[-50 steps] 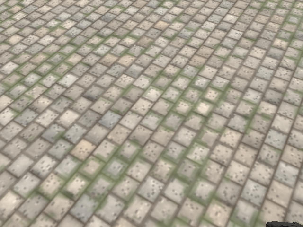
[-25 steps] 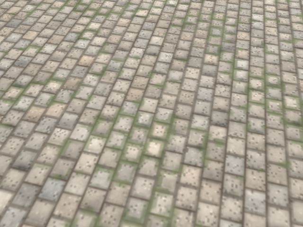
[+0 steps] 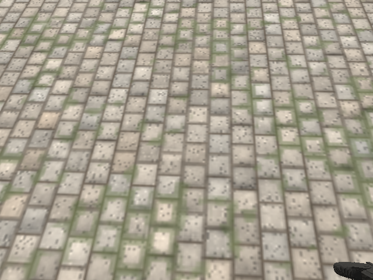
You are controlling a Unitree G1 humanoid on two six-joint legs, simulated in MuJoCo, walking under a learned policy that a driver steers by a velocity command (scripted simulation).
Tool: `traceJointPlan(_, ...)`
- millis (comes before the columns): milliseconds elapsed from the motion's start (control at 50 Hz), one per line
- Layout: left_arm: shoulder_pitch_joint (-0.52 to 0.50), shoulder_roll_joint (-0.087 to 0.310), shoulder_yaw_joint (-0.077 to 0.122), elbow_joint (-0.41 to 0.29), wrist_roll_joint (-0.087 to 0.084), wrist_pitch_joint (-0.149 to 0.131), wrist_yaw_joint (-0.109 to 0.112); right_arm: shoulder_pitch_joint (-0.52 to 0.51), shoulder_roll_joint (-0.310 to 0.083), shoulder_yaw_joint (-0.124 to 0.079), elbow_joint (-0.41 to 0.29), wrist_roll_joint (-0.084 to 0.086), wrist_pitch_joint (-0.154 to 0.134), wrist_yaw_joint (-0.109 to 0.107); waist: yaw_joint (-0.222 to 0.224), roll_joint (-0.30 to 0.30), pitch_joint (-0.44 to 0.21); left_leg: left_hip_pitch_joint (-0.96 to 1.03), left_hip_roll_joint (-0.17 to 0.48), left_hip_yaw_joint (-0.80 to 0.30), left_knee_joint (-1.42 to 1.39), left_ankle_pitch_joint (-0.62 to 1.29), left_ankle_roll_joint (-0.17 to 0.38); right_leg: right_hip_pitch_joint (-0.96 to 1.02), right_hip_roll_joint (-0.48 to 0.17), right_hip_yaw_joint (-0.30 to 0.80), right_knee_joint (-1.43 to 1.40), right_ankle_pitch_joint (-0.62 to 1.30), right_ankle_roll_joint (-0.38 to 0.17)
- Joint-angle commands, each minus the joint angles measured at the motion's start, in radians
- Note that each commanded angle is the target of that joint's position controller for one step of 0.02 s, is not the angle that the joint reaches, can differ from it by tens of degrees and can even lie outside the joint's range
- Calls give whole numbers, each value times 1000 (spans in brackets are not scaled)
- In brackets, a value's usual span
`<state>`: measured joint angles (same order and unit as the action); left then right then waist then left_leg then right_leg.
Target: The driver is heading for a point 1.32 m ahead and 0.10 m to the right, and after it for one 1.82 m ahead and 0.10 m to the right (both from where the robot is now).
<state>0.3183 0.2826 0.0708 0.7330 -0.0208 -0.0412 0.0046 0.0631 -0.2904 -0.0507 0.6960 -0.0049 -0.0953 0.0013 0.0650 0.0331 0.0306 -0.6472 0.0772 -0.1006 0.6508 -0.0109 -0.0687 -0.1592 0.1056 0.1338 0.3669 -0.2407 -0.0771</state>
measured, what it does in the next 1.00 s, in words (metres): walks ahead, turning right: left foot, then right foot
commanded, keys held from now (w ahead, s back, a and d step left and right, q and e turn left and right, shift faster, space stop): w+e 0.38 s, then w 0.44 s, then w+q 0.18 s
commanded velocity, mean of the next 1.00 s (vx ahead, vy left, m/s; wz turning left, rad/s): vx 0.50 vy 0.00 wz -0.32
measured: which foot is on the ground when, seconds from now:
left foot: up 0.00-0.10, down 0.12-0.66, up 0.68-1.00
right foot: down 0.00-0.12, up 0.14-0.62, down 0.64-1.00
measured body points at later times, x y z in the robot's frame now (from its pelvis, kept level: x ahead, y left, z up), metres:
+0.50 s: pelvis +0.26 +0.03 +0.00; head +0.29 +0.02 +0.45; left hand +0.53 +0.21 -0.09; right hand +0.20 -0.25 -0.12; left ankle +0.21 +0.15 -0.74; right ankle +0.36 -0.17 -0.69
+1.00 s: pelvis +0.51 -0.11 +0.00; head +0.53 -0.12 +0.45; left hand +0.65 +0.14 -0.11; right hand +0.59 -0.41 -0.11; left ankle +0.73 +0.00 -0.68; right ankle +0.42 -0.17 -0.74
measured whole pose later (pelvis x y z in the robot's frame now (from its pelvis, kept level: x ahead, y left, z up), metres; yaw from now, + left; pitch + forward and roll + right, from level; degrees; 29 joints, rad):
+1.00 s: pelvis +0.51 -0.11 +0.00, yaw -17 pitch +1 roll -2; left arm 0.33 0.27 0.06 0.78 0.01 -0.09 -0.01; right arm 0.14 -0.29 -0.05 0.80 0.02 -0.06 0.02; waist 0.05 0.05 0.01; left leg -0.70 0.12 -0.05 0.77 0.04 -0.02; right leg -0.02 0.07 -0.08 0.21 -0.21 -0.06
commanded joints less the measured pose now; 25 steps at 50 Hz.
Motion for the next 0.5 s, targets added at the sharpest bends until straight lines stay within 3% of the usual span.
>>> traceJointPlan(20, 21, 169, 46, -51, -8, -5, 11, -89, -82, -18, -85, 14, -23, 12, 5, -130, -41, 165, -67, 34, -111, 69, 4, -71, -216, 187, -65, 138, -137)
traceJointPlan(80, 13, 163, 47, -54, -4, 1, 14, -43, -121, -37, -81, 18, -36, 20, -34, -163, -44, 229, -68, 18, -158, -39, 46, -9, -247, 278, 25, 115, -110)
traceJointPlan(100, -2, 147, 43, -60, -2, 3, 14, 23, -129, -46, -63, 16, -41, 17, -73, -167, -61, 316, -71, 35, -194, -45, 69, -16, -226, 280, 76, 127, -91)
traceJointPlan(120, -2, 106, 29, -68, 3, 1, 11, 119, -158, -60, -46, 3, -46, 11, -120, -146, -128, 481, -28, 11, -201, -60, 105, -55, -175, 242, 206, 143, -58)
traceJointPlan(140, 22, 42, 5, -85, 21, -2, 8, 261, -213, -73, -36, -10, -46, 2, -165, -6, -266, 729, 152, -169, -198, -127, 162, -177, -99, 141, 497, -36, -17)
traceJointPlan(160, 147, 17, -5, -122, -16, -11, 8, 318, -279, -89, 0, -19, -32, 12, -94, 358, -341, 960, 340, -658, -330, -411, 310, -519, 0, 39, 790, -381, 32)
traceJointPlan(180, 128, 129, 15, -87, -24, -9, 12, 281, -177, -67, -23, 2, -28, 16, -118, 210, -248, 906, 332, -676, -369, -605, 290, -626, -80, 66, 912, -322, 48)
traceJointPlan(200, 25, 171, 28, -99, -15, -3, 11, 245, -126, -53, -29, 6, -21, 11, -143, 115, -140, 800, 292, -507, -370, -550, 251, -647, -110, 39, 938, -227, 54)
traceJointPlan(220, -18, 158, 28, -106, -4, 2, 12, 203, -110, -44, -33, -3, -16, 10, -127, 45, -88, 694, 250, -380, -379, -405, 233, -611, -143, 14, 921, -157, 62)
traceJointPlan(240, -48, 146, 31, -117, 3, 3, 8, 177, -89, -38, -24, -6, -12, 7, -113, 43, -44, 621, 215, -289, -398, -296, 233, -594, -169, 13, 877, -111, 66)
traceJointPlan(260, -42, 128, 31, -122, -4, 6, 1, 166, -81, -33, -18, -11, -14, 4, -94, 74, -34, 570, 190, -214, -419, -230, 224, -550, -195, 7, 850, -83, 67)
traceJointPlan(300, -42, 93, 26, -127, -11, 17, -4, 168, -78, -35, -2, -4, -21, 2, -87, 90, -27, 541, 173, -117, -458, -155, 235, -535, -208, -21, 814, -60, 74)
traceJointPlan(380, -110, 65, 17, -158, -2, 23, -9, 186, -123, -51, 32, -4, -22, -2, -93, 42, -10, 573, 193, 6, -493, -4, 261, -601, -223, -29, 679, 52, 96)
traceJointPlan(420, -150, 47, 8, -162, 0, 16, -17, 197, -130, -51, 49, -1, -16, -1, -106, 30, -6, 579, 174, 71, -496, 45, 255, -572, -214, -43, 558, 141, 92)
traceJointPlan(500, -278, 20, -10, -190, 1, -4, -40, 249, -159, -54, 91, 17, -1, 1, -147, 18, 37, 597, 168, 152, -503, 68, 243, -496, -182, -116, 333, 231, 70)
